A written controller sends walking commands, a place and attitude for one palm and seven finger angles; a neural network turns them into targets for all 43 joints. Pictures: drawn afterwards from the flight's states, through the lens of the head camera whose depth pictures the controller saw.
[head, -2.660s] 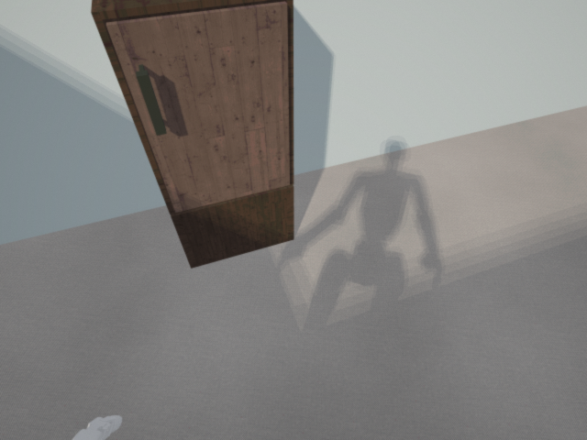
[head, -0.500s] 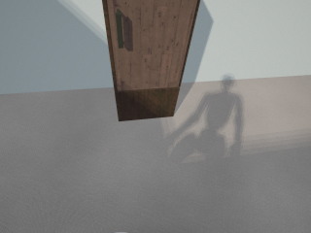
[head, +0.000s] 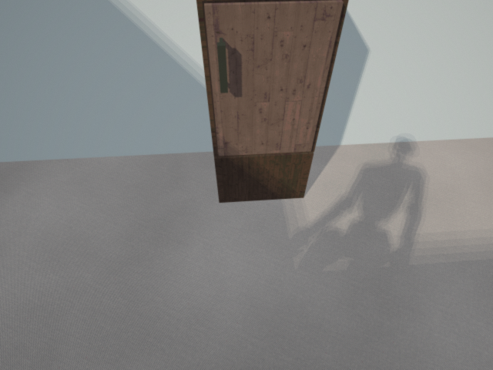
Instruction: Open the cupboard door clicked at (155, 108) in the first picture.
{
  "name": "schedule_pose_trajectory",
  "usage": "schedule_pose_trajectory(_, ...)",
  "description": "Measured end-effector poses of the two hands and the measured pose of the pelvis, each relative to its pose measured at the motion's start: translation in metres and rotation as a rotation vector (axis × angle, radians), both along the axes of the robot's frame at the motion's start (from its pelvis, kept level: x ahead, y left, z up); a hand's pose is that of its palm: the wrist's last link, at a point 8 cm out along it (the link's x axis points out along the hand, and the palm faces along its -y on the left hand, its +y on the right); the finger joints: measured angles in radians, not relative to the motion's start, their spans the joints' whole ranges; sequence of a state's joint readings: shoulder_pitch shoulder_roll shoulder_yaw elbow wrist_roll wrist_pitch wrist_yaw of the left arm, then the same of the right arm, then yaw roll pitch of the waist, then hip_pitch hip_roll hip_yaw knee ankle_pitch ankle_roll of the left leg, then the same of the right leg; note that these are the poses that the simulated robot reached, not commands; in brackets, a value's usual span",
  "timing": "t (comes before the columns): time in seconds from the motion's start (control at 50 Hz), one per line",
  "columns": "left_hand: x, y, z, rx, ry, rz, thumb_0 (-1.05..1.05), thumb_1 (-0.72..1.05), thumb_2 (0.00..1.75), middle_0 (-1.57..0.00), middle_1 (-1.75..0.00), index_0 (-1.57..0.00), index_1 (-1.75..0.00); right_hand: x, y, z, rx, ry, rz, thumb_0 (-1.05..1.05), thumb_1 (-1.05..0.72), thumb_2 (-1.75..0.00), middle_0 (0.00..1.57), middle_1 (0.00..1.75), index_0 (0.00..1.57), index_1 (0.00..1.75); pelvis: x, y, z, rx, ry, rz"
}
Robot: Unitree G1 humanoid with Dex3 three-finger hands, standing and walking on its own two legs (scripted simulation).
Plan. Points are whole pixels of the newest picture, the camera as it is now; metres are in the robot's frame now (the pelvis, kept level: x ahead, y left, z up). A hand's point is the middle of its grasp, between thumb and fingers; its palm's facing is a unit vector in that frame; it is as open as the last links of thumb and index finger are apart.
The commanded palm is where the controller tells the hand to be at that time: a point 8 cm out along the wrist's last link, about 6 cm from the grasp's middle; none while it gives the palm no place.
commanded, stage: take the last steps up to it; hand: left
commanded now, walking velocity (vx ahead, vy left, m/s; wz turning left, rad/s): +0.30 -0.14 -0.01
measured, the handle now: (222, 65) +0.99 +0.11 +0.01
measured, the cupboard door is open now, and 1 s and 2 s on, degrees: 0 0 0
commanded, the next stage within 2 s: come to a stop and stand still in 1.30 s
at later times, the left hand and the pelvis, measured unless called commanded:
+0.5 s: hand out of the picture -0.07 +0.12 -0.18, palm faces +0.19 -0.98 -0.08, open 7.4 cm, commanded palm none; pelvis +0.08 +0.00 -0.01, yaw +2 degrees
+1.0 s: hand (201, 264) +0.38 +0.12 -0.18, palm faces -0.08 -0.97 -0.21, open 7.4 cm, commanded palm none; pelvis +0.26 -0.06 -0.02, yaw -2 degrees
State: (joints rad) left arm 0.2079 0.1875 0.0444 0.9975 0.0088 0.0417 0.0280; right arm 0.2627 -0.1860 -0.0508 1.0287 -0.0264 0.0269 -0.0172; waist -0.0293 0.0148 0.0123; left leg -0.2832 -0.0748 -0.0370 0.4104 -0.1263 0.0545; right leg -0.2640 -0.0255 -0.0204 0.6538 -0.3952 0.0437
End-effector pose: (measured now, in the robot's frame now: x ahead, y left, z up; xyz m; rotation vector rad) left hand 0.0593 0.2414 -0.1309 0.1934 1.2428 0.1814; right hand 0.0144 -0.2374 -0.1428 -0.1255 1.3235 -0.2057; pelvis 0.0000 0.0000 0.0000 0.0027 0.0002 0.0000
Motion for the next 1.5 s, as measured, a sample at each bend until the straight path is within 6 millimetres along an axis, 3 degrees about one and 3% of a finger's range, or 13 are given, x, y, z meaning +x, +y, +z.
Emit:
schedule_pose_trajectory(0.16, -0.053, -0.041, 0.004, -0.021, 0.035, 0.066, 0.01, 0.91, 0.90, -0.20, -0.30, -0.19, -0.30, 0.002, -0.025, -0.002, 0.037, 0.014, 0.030, 0.01, -0.91, -0.90, 0.20, 0.30, 0.20, 0.30, 0.005, -0.027, 0.006, 0.021, -0.011, 0.019)
schedule_pose_trajectory(0.3, -0.104, -0.070, -0.005, -0.098, 0.189, 0.142, 0.01, 0.91, 0.90, -0.20, -0.30, -0.20, -0.30, 0.016, -0.033, 0.001, 0.012, 0.053, 0.054, 0.01, -0.91, -0.90, 0.20, 0.30, 0.20, 0.30, 0.024, -0.028, 0.005, -0.009, -0.001, 0.050)
schedule_pose_trajectory(0.42, -0.132, -0.080, -0.011, -0.169, 0.334, 0.210, 0.01, 0.91, 0.90, -0.20, -0.30, -0.20, -0.30, 0.067, -0.013, 0.004, -0.010, 0.051, 0.107, 0.01, -0.91, -0.90, 0.20, 0.30, 0.20, 0.30, 0.051, -0.015, -0.001, -0.028, 0.017, 0.055)
schedule_pose_trajectory(0.52, -0.129, -0.068, -0.024, -0.218, 0.448, 0.217, 0.01, 0.91, 0.90, -0.20, -0.30, -0.20, -0.30, 0.128, 0.019, 0.003, -0.029, -0.070, 0.125, 0.01, -0.91, -0.90, 0.20, 0.30, 0.20, 0.30, 0.081, 0.005, -0.013, -0.021, 0.013, 0.027)
schedule_pose_trajectory(0.6, -0.079, -0.041, -0.025, -0.199, 0.436, 0.133, 0.01, 0.91, 0.90, -0.20, -0.30, -0.20, -0.30, 0.146, 0.022, 0.015, -0.064, -0.149, 0.045, 0.00, -0.95, -0.89, 0.20, 0.30, 0.20, 0.30, 0.105, 0.013, -0.006, -0.025, -0.008, -0.013)
schedule_pose_trajectory(0.76, 0.093, 0.000, -0.023, -0.105, 0.117, 0.043, 0.01, 0.91, 0.90, -0.20, -0.30, -0.19, -0.30, 0.113, 0.016, 0.020, -0.056, 0.030, -0.020, 0.00, -0.94, -0.89, 0.20, 0.30, 0.20, 0.30, 0.154, 0.003, 0.004, -0.024, -0.016, -0.025)
schedule_pose_trajectory(0.9, 0.230, -0.027, -0.013, -0.068, -0.014, -0.072, 0.01, 0.92, 0.90, -0.20, -0.30, -0.19, -0.30, 0.082, 0.013, 0.007, 0.034, 0.244, -0.119, 0.00, -0.92, -0.90, 0.20, 0.30, 0.20, 0.30, 0.205, -0.025, -0.004, -0.003, -0.005, -0.036)
schedule_pose_trajectory(1.0, 0.316, -0.069, -0.018, -0.037, -0.086, -0.137, 0.01, 0.91, 0.90, -0.20, -0.30, -0.19, -0.30, 0.088, -0.008, -0.011, 0.103, 0.383, -0.169, 0.01, -0.91, -0.89, 0.20, 0.30, 0.20, 0.30, 0.256, -0.061, -0.024, 0.009, 0.007, -0.033)
schedule_pose_trajectory(1.08, 0.339, -0.098, -0.017, -0.034, -0.113, -0.108, 0.00, 0.91, 0.90, -0.20, -0.30, -0.19, -0.30, 0.139, -0.043, -0.020, 0.105, 0.375, -0.144, 0.01, -0.91, -0.89, 0.20, 0.30, 0.20, 0.30, 0.284, -0.084, -0.025, 0.002, -0.007, -0.025)
schedule_pose_trajectory(1.18, 0.332, -0.111, -0.007, -0.024, -0.067, -0.011, -0.01, 0.94, 0.90, -0.21, -0.30, -0.20, -0.30, 0.256, -0.088, -0.015, 0.040, 0.160, -0.054, 0.01, -0.91, -0.90, 0.20, 0.30, 0.20, 0.30, 0.318, -0.100, -0.009, -0.012, -0.010, 0.000)
schedule_pose_trajectory(1.26, 0.324, -0.116, -0.007, -0.025, -0.008, 0.020, -0.01, 0.95, 0.90, -0.20, -0.30, -0.20, -0.30, 0.348, -0.107, -0.005, 0.002, -0.010, 0.011, 0.01, -0.92, -0.90, 0.20, 0.30, 0.20, 0.30, 0.345, -0.108, -0.004, -0.026, -0.002, 0.015)
schedule_pose_trajectory(1.38, 0.306, -0.133, -0.020, -0.092, 0.106, 0.083, 0.00, 0.93, 0.90, -0.20, -0.30, -0.19, -0.30, 0.456, -0.102, 0.011, -0.009, -0.164, 0.101, 0.01, -0.92, -0.90, 0.19, 0.30, 0.19, 0.30, 0.384, -0.109, -0.003, -0.045, 0.000, 0.021)
schedule_pose_trajectory(1.5, 0.296, -0.145, -0.037, -0.160, 0.225, 0.156, 0.01, 0.92, 0.90, -0.20, -0.30, -0.19, -0.30, 0.518, -0.072, 0.011, -0.010, -0.205, 0.176, 0.01, -0.92, -0.90, 0.20, 0.30, 0.20, 0.30, 0.423, -0.099, -0.011, -0.038, -0.017, 0.027)
